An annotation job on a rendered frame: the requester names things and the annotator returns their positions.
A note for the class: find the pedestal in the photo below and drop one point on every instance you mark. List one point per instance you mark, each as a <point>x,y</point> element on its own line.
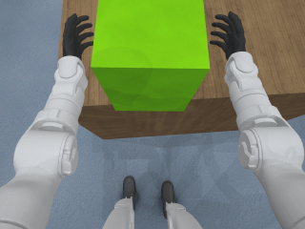
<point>275,38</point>

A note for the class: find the robot right hand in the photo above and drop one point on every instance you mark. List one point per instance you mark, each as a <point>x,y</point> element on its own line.
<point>234,37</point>

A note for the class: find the robot left shin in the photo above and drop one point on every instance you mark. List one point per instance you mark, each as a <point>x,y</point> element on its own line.
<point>125,202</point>

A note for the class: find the robot right upper arm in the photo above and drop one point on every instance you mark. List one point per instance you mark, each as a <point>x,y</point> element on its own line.
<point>275,155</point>

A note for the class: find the right robot forearm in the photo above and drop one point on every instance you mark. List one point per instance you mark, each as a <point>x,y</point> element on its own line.
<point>250,101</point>

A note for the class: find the robot left hand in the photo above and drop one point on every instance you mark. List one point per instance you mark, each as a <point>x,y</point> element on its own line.
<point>72,40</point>

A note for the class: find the carton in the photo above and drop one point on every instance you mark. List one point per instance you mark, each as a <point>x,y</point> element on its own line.
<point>150,55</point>

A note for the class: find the left robot forearm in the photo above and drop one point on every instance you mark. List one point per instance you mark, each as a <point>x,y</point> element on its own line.
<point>65,102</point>

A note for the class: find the robot left upper arm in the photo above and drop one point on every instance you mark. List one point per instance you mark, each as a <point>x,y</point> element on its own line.
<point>42,160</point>

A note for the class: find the robot right foot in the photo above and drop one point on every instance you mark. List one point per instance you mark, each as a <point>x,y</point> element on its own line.
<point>167,195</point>

